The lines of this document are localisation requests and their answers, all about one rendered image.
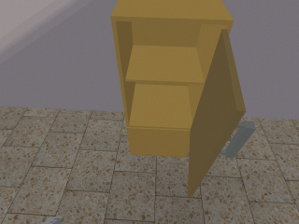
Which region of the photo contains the cupboard door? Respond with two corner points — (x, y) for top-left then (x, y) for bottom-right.
(187, 29), (246, 198)

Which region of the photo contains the handle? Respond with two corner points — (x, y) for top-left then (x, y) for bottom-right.
(220, 120), (256, 159)

